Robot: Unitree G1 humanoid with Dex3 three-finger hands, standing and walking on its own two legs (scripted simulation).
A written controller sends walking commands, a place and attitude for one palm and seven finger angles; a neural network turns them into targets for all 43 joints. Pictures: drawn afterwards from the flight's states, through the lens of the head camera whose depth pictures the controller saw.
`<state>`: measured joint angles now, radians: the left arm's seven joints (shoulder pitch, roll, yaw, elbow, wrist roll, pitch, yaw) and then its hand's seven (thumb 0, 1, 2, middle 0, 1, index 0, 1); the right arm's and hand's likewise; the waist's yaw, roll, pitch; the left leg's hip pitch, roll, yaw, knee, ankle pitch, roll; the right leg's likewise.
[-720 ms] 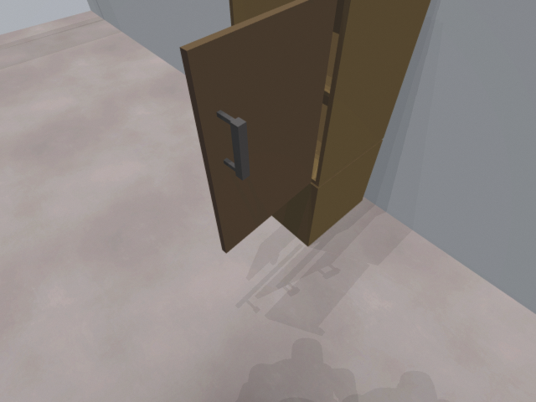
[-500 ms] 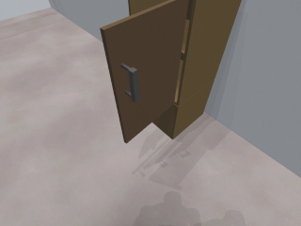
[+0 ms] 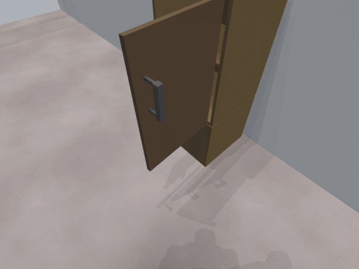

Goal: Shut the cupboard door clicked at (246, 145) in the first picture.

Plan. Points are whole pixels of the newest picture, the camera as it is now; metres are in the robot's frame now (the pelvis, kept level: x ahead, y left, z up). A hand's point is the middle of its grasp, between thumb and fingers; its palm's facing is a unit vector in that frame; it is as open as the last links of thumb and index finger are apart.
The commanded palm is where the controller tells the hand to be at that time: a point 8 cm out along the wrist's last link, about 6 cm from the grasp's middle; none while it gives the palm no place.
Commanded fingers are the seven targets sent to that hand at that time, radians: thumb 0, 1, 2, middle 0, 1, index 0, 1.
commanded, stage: look at it before walking up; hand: left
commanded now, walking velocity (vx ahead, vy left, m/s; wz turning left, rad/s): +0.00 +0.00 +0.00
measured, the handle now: (154, 99) +0.56 +0.11 +0.05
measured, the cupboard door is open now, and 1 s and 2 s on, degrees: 94 94 94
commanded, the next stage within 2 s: walk to a spot facing it in 0.22 s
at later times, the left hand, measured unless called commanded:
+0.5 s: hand out of the picture -0.03 +0.18 -0.18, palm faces +0.02 -0.98 -0.19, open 7.4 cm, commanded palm none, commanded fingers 0.00 0.90 0.90 -0.20 -0.30 -0.20 -0.30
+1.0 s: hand out of the picture +0.06 +0.18 -0.16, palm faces -0.24 -0.92 -0.30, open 7.4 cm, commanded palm none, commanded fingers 0.00 0.90 0.90 -0.20 -0.30 -0.20 -0.30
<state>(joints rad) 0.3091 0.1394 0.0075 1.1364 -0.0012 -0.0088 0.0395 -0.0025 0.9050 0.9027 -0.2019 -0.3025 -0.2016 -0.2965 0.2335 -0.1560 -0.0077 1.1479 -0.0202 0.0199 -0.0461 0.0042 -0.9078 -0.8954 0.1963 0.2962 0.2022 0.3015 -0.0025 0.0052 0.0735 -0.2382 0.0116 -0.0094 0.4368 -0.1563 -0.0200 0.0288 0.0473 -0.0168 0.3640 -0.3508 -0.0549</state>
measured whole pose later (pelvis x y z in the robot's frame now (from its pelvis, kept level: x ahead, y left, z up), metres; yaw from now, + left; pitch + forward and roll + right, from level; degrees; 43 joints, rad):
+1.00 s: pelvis -0.04 -0.01 +0.00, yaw -19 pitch +0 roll +2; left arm 0.25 0.20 0.08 0.95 0.02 0.03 0.02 0.00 0.90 0.90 -0.20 -0.30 -0.20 -0.30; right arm 0.08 -0.22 -0.07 0.93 -0.02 0.07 -0.04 0.01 -0.91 -0.90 0.20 0.30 0.20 0.30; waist 0.03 0.02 0.12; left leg -0.49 0.03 0.01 1.05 -0.42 -0.06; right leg -0.23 0.06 0.09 0.54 -0.30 -0.07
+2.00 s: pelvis +0.01 -0.04 +0.01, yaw -55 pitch +1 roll -2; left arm 0.14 0.22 0.08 0.93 0.03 0.04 -0.07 0.00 0.91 0.90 -0.20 -0.30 -0.20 -0.30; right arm 0.38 -0.16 -0.01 0.96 -0.04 -0.05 -0.03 0.00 -0.91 -0.90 0.20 0.30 0.20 0.30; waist -0.01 -0.02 0.06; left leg -0.13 0.10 0.21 0.40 -0.29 0.00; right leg -0.62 -0.06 -0.04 1.16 -0.24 0.02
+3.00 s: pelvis +0.15 -0.44 +0.01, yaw -71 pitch +0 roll +0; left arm 0.20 0.18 0.07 1.04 0.03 -0.01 -0.04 0.01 0.93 0.90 -0.20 -0.30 -0.20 -0.30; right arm 0.32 -0.19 -0.06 1.06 -0.04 -0.04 -0.01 -0.01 -0.94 -0.89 0.20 0.30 0.20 0.30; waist 0.01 0.00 0.07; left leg -0.10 0.06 0.19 0.37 -0.27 -0.01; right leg -0.53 -0.12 -0.07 0.80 -0.22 0.00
